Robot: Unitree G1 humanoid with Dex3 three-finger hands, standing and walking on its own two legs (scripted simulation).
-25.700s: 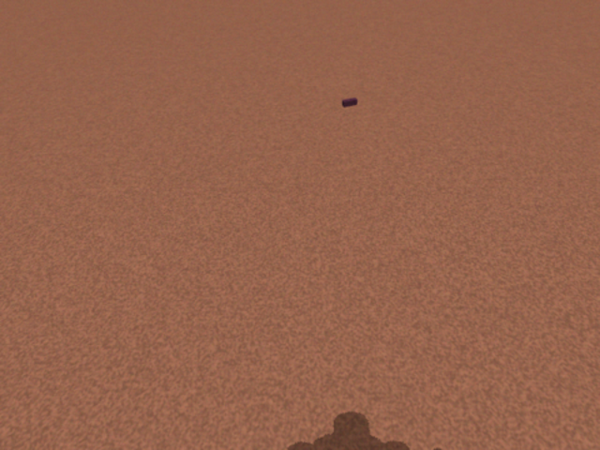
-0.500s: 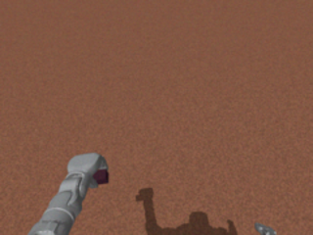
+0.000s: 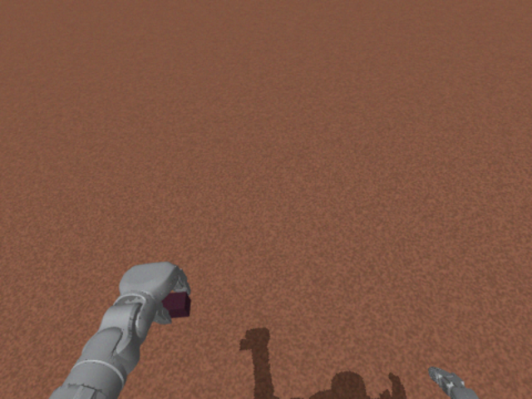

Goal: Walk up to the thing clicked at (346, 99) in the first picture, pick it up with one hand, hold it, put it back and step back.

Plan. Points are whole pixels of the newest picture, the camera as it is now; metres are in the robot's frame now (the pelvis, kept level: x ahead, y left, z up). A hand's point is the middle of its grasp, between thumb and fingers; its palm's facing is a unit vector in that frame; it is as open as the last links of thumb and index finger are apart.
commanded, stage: hold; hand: left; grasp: from above
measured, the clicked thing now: (161, 306) +0.31 +0.23 -0.08
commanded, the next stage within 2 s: crouch in 1.08 s
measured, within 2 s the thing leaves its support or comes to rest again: neither
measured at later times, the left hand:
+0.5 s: hand (155, 308) +0.29 +0.22 -0.02, palm faces -0.43 -0.05 -0.90, open 6.2 cm
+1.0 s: hand (156, 305) +0.29 +0.22 -0.03, palm faces -0.44 -0.05 -0.90, open 6.2 cm
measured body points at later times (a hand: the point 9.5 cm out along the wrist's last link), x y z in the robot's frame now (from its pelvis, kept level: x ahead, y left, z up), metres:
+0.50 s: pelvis -0.01 +0.00 +0.01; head +0.00 -0.03 +0.45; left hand +0.31 +0.22 +0.03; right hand +0.14 -0.25 -0.11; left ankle +0.01 +0.12 -0.73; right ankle +0.01 -0.12 -0.73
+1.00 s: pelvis +0.00 +0.00 +0.01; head +0.01 -0.03 +0.46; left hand +0.31 +0.22 +0.02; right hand +0.14 -0.25 -0.11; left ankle +0.01 +0.12 -0.73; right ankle +0.01 -0.12 -0.73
